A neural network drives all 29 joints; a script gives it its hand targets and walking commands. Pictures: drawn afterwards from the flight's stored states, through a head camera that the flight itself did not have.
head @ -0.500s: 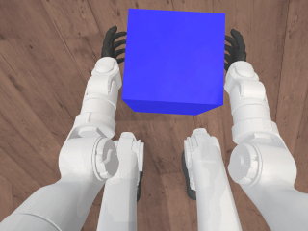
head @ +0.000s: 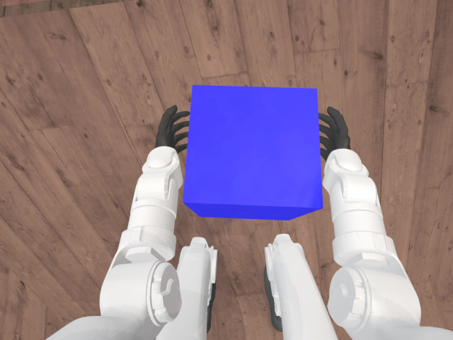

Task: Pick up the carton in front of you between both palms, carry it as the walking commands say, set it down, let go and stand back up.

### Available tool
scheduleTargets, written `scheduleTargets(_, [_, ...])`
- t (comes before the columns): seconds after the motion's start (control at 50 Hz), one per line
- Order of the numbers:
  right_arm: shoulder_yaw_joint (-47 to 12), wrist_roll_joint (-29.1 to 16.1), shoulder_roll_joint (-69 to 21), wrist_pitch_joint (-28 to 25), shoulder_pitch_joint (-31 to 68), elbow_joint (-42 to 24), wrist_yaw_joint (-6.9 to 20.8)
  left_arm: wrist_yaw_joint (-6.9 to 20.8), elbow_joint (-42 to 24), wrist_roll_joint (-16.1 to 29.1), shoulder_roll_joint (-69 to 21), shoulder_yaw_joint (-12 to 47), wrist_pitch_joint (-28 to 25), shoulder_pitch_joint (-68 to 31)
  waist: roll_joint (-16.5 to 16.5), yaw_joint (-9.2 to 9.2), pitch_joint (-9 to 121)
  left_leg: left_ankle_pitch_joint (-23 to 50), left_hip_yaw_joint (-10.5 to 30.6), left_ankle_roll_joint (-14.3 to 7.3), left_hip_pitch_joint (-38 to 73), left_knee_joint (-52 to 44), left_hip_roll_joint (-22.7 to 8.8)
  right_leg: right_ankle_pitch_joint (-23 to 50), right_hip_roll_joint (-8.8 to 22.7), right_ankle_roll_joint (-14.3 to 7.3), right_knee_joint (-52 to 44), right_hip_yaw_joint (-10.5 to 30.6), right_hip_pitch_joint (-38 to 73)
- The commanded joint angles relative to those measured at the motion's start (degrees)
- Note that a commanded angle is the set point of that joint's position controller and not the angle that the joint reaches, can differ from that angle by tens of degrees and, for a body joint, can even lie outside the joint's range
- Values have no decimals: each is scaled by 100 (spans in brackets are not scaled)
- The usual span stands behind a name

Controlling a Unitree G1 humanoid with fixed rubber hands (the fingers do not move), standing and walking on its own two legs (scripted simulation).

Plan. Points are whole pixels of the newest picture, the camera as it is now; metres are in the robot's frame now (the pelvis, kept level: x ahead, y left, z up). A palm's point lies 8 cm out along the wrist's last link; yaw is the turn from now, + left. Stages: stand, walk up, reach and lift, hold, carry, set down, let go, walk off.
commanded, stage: reach and lift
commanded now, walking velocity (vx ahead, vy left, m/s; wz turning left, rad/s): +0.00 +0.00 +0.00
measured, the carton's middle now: (248, 163) +0.42 -0.02 -0.11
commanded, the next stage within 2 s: hold in 1.84 s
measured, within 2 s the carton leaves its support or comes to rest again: neither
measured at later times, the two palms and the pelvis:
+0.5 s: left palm (127, 133) +0.38 +0.14 +0.12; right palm (379, 131) +0.38 -0.16 +0.11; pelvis +0.05 +0.00 +0.14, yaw +0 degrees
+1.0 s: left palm (61, 106) +0.35 +0.14 +0.23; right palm out of the picture +0.35 -0.16 +0.23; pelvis +0.06 +0.00 +0.20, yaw +0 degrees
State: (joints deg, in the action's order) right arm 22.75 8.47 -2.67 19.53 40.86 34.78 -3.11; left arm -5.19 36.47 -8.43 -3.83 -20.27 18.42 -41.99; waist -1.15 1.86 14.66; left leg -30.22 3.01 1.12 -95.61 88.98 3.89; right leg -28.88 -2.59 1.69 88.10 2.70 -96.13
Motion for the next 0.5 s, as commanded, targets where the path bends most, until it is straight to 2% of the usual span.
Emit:
scheduleTargets(0.0, [-3504, -862, -6149, -63, 3232, 121, 1473, 1401, 120, 750, -6215, 3310, -71, -3139, -16, 39, 4371, 1265, -303, 3, 2953, -1423, 660, 1371, -709, -46, -1304, -340, 3260])
scheduleTargets(0.14, [-3481, -688, -6215, -174, 2525, 174, 1418, 1415, 161, 612, -6231, 3233, -177, -2418, 107, -8, 3673, 1368, -133, -63, 3762, -2238, 599, 1477, -651, -72, -2127, -175, 4107])
scheduleTargets(0.3, [-3550, -533, -6227, -233, 1734, 72, 1406, 1464, 35, 528, -6277, 3360, -213, -1674, 102, -19, 2977, 1680, 58, -123, 4880, -3208, 482, 1762, -554, -163, -3073, 22, 5216])
scheduleTargets(0.48, [-3821, -540, -6300, -28, 956, -224, 1439, 1549, -302, 548, -6307, 3641, 10, -871, 93, -104, 2221, 2309, 198, -139, 6274, -4323, 341, 2365, -441, -197, -4161, 193, 6620])
